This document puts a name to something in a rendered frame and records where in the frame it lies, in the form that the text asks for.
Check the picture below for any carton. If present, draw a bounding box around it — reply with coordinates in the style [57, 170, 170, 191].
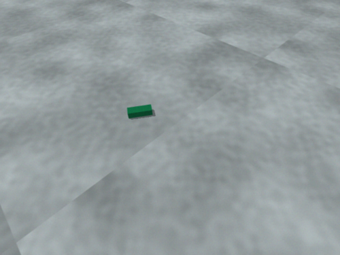
[127, 104, 152, 118]

